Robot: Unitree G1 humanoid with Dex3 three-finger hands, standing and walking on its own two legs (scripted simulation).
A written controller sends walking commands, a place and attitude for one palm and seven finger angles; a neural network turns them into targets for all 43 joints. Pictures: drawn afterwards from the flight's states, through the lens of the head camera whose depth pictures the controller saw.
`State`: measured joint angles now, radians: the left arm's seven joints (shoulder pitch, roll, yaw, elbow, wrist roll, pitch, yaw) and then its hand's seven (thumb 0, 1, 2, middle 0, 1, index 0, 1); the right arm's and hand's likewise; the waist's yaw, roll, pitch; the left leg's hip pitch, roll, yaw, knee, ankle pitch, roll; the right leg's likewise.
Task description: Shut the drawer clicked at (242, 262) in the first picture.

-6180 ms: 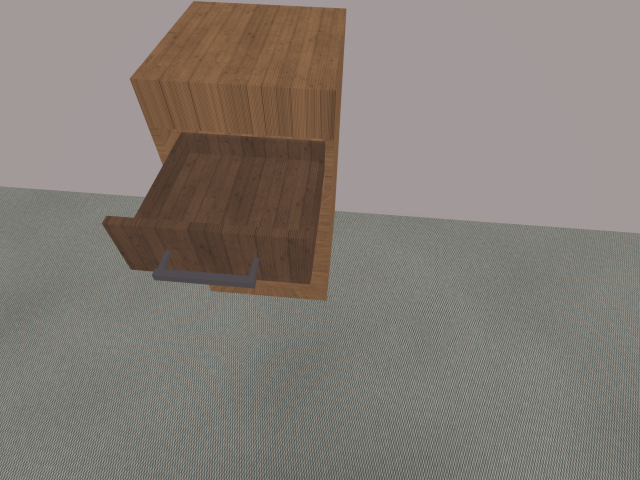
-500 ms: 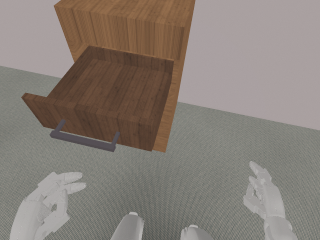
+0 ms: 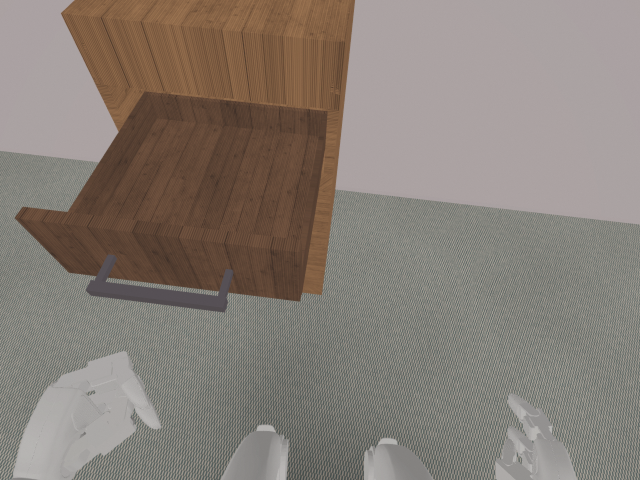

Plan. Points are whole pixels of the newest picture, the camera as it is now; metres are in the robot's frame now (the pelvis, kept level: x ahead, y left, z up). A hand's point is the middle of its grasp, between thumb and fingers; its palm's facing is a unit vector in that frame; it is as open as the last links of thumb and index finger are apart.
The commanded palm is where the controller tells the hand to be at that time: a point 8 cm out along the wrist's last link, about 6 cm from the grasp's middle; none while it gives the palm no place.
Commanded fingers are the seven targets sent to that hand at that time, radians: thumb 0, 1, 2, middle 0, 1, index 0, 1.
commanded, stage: raise the hand and make a fist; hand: left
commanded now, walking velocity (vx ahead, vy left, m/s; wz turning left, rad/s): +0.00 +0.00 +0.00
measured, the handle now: (163, 283) +0.38 +0.25 -0.04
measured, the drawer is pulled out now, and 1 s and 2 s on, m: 0.30 0.30 0.30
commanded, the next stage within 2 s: bring the fist close to the handle in 0.86 s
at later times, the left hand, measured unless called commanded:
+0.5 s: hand (101, 410) +0.19 +0.23 +0.06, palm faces -0.04 -1.00 -0.06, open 3.2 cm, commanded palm +0.16 +0.28 +0.06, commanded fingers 0.00 0.90 0.90 -1.40 -1.60 -1.40 -1.60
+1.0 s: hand (120, 415) +0.19 +0.21 +0.05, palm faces -0.06 -1.00 -0.07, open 3.2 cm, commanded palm +0.16 +0.27 +0.06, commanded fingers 0.00 0.90 0.90 -1.40 -1.60 -1.40 -1.60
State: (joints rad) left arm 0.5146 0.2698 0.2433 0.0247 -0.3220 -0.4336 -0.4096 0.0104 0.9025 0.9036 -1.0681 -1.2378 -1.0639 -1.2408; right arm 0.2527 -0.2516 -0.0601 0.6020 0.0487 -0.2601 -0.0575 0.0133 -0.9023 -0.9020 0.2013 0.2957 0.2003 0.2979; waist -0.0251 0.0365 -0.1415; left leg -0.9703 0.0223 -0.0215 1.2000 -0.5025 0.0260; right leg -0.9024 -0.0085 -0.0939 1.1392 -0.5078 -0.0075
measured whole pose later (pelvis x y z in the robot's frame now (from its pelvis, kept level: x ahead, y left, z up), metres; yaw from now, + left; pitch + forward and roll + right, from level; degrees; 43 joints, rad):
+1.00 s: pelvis +0.01 +0.00 +0.00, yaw +1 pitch +16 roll -4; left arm 0.58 0.29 0.23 -0.12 -0.31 -0.37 -0.37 0.01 0.90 0.90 -1.40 -1.60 -1.40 -1.60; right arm 0.21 -0.21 -0.01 0.51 0.04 -0.20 -0.04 0.01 -0.90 -0.90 0.20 0.30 0.20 0.30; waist -0.01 0.04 -0.16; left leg -0.95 0.02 -0.04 1.21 -0.53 0.03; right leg -0.86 -0.01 -0.11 1.12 -0.53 0.00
